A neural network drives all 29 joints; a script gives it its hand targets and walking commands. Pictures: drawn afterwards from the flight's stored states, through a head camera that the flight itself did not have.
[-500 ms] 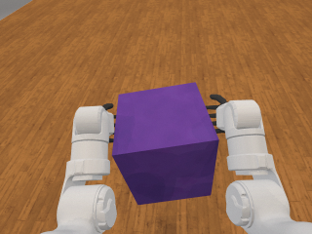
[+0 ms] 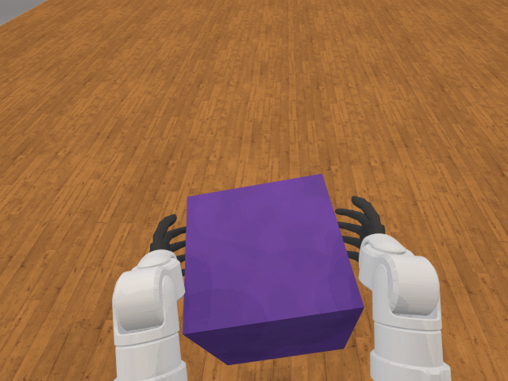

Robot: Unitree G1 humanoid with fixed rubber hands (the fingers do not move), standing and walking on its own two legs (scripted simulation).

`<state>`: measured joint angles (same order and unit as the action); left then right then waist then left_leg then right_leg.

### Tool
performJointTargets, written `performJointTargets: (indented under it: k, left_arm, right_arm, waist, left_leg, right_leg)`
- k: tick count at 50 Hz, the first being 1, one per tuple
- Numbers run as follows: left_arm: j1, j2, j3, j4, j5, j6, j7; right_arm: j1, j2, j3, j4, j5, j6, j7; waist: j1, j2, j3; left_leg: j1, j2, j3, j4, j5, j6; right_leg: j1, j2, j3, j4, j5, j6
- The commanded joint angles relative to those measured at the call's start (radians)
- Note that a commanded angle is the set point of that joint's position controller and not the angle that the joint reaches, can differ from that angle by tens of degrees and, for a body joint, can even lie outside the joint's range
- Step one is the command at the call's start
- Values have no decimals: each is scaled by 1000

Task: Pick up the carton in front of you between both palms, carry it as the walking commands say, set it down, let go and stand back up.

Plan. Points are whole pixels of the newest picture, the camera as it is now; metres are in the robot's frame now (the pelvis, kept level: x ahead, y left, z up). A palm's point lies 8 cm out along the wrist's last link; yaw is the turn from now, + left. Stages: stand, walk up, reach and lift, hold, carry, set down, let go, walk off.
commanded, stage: carry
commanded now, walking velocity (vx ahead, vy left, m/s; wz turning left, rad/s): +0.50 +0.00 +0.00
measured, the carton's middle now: (270, 277) +0.31 +0.00 +0.01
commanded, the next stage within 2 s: none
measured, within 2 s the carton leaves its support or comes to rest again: neither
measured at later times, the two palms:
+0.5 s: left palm (181, 139) +0.58 +0.17 +0.09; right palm (320, 126) +0.60 -0.12 +0.10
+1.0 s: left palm (202, 70) +0.90 +0.15 +0.09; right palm (306, 66) +0.91 -0.14 +0.09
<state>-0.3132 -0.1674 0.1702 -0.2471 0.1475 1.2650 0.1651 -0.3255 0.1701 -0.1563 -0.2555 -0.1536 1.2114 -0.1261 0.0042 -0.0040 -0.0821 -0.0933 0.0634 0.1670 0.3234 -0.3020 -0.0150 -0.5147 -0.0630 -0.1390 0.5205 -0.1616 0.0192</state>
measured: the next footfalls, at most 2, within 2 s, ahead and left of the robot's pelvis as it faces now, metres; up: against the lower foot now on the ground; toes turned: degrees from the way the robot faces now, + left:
right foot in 0.06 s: +0.20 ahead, -0.11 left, +0.00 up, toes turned -10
left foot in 0.50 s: +0.50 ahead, +0.13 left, +0.00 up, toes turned +13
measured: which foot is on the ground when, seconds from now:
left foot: down 0.00-0.08, up 0.10-0.48, down 0.50-0.98, up 1.00-1.00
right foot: up 0.00-0.04, down 0.06-0.54, up 0.56-0.94, down 0.96-1.00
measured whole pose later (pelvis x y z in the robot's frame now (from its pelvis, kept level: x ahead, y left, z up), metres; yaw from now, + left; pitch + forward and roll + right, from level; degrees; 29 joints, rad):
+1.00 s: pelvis +0.62 +0.00 -0.02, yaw +1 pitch +3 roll -1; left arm -0.30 -0.16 0.14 -0.25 0.14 1.24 0.19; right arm -0.30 0.15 -0.14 -0.26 -0.14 1.19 -0.13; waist 0.01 0.04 -0.09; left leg -0.11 0.11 0.16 0.64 -0.48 -0.05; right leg -0.45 -0.03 -0.23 0.46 -0.07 -0.06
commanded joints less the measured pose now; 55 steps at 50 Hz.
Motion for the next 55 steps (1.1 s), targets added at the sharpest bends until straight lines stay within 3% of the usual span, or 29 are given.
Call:
performJointTargets:
  k: [1,2,3,4,5,7,9,11,13,20,23,25,26,27,28,29,31,32,36,39,43,45,47,48,49,50,51,53,55]
  left_arm:
    - [-522,-933,-734,-91,-446,-11,-327]
    - [-509,-931,-730,-67,-452,-7,-338]
    - [-489,-916,-720,-41,-453,-2,-347]
    - [-472,-887,-702,5,-436,-4,-352]
    - [-459,-891,-694,46,-436,-10,-353]
    - [-471,-930,-691,39,-447,-20,-355]
    - [-524,-967,-705,4,-462,-31,-355]
    - [-567,-975,-722,-26,-486,-42,-356]
    - [-568,-960,-729,-38,-498,-46,-357]
    - [-500,-890,-723,-28,-478,-23,-351]
    - [-492,-880,-721,2,-468,-15,-353]
    - [-500,-877,-726,14,-467,-11,-354]
    - [-507,-869,-727,20,-466,-10,-354]
    - [-547,-894,-738,3,-483,-1,-354]
    - [-569,-907,-737,9,-490,-3,-358]
    - [-575,-944,-736,25,-501,-13,-361]
    - [-582,-993,-735,26,-508,-35,-361]
    - [-579,-1006,-735,21,-503,-45,-358]
    - [-562,-1016,-762,-53,-475,-77,-328]
    - [-498,-992,-771,-71,-460,-78,-316]
    - [-471,-932,-768,-109,-469,-55,-317]
    - [-462,-899,-761,-106,-476,-38,-325]
    - [-462,-871,-751,-88,-470,-22,-335]
    - [-472,-858,-740,-77,-469,-12,-341]
    - [-476,-840,-726,-48,-460,-8,-344]
    - [-434,-840,-705,4,-451,-11,-345]
    - [-422,-865,-695,5,-456,-19,-347]
    - [-468,-930,-701,-11,-462,-31,-353]
    - [-512,-972,-709,-39,-475,-41,-357]
  right_arm:
    - [-345,1021,694,65,429,32,296]
    - [-347,1004,701,70,431,35,296]
    - [-352,977,707,78,435,39,298]
    - [-393,960,715,56,446,50,300]
    - [-431,957,723,50,455,59,303]
    - [-457,990,740,60,475,46,311]
    - [-466,1029,750,60,489,29,313]
    - [-484,1041,762,38,493,14,306]
    - [-481,1035,766,25,485,4,293]
    - [-381,967,735,56,446,21,277]
    - [-375,950,719,86,439,31,286]
    - [-371,948,706,113,437,33,292]
    - [-361,951,698,130,436,32,295]
    - [-368,940,678,159,426,21,298]
    - [-358,964,682,165,431,13,296]
    - [-386,981,685,126,444,8,298]
    - [-442,1040,702,77,471,-9,302]
    - [-471,1059,712,52,481,-18,303]
    - [-450,1070,742,18,505,-32,312]
    - [-401,1039,750,1,503,-29,311]
    - [-349,977,735,-25,481,-12,299]
    - [-327,950,725,-11,460,-1,292]
    - [-329,923,719,6,444,12,288]
    - [-335,903,715,19,436,20,287]
    - [-374,905,725,21,446,33,284]
    - [-384,911,731,19,452,43,282]
    - [-385,924,737,25,454,40,283]
    - [-447,972,754,6,462,25,288]
    - [-484,1001,777,-30,476,11,285]
  waist:
    - [-10,148,-302]
    - [-7,103,-313]
    - [7,53,-340]
    - [22,-196,-383]
    - [27,-336,-364]
    - [20,-161,-313]
    - [15,-48,-281]
    - [14,-97,-274]
    - [14,-117,-260]
    - [16,-121,-191]
    - [19,-132,-160]
    - [2,-90,-209]
    - [-19,-36,-280]
    - [-29,237,-374]
    - [-29,361,-362]
    - [-23,253,-356]
    - [-21,72,-347]
    - [-16,57,-341]
    - [-15,130,-316]
    - [-14,130,-275]
    - [-19,165,-249]
    - [-16,171,-246]
    - [-3,108,-258]
    - [-1,44,-297]
    - [11,-140,-395]
    - [21,-234,-470]
    - [18,-209,-459]
    - [11,-142,-406]
    - [10,-152,-395]
  left_leg:
    - [97,159,-36,43,370,73]
    - [8,128,10,150,376,49]
    - [-134,101,40,303,301,18]
    - [-363,0,41,586,74,-34]
    - [-600,-58,-33,763,-209,-26]
    - [-675,30,-143,891,-202,15]
    - [-620,91,-169,770,-74,17]
    - [-554,77,-122,639,8,2]
    - [-544,71,-90,516,66,-12]
    - [-456,25,-5,204,298,-7]
    - [-378,12,43,140,266,12]
    - [-130,-47,113,103,175,28]
    - [90,27,6,110,108,46]
    - [319,285,-443,14,-51,182]
    - [389,366,-667,-100,67,241]
    - [364,366,-587,-73,173,237]
    - [239,318,-422,-52,217,180]
    - [168,297,-348,-84,166,148]
    - [111,255,-198,-169,87,150]
    - [136,217,-103,-142,327,149]
    - [146,169,23,-27,668,103]
    - [138,155,54,55,646,71]
    - [41,107,84,216,595,9]
    - [-65,82,63,319,372,-29]
    - [-251,29,5,490,11,-53]
    - [-382,-26,-51,593,-272,-60]
    - [-398,-13,-101,600,-312,-51]
    - [-332,14,-135,412,-306,-21]
    - [-229,-3,-101,265,-205,-14]
  right_leg:
    - [234,44,-89,-121,116,-23]
    - [379,50,-110,-118,67,-37]
    - [548,-18,-26,-91,15,-56]
    - [700,-256,391,-200,-111,-156]
    - [810,-357,612,-264,-82,-247]
    - [704,-343,508,-249,58,-240]
    - [568,-303,365,-308,-21,-180]
    - [504,-261,240,-356,-92,-151]
    - [490,-248,185,-391,-115,-164]
    - [532,-191,40,-359,105,-126]
    - [550,-186,19,-282,160,-100]
    - [472,-135,-62,-57,302,-63]
    - [334,-111,-80,140,236,-30]
    - [45,-15,-58,456,32,21]
    - [-172,72,10,638,-323,22]
    - [-224,18,95,742,-340,-2]
    - [-210,-64,138,704,-229,-32]
    - [-166,-88,145,630,-170,-32]
    - [-124,-76,73,410,-67,-5]
    - [-116,-51,20,214,6,8]
    - [5,20,-55,33,158,-6]
    - [114,39,-81,-61,242,-13]
    - [358,43,-105,-211,392,-16]
    - [518,-83,17,-169,632,-17]
    - [778,-297,234,-25,1090,-127]
    - [886,-346,333,-36,1084,-234]
    - [814,-337,326,-96,916,-240]
    - [662,-291,247,-176,650,-182]
    - [577,-245,164,-209,494,-142]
